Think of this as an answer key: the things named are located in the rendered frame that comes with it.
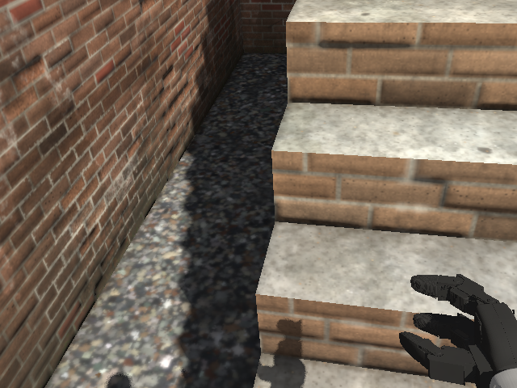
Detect stairs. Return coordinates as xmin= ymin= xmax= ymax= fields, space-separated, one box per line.
xmin=253 ymin=0 xmax=517 ymax=388

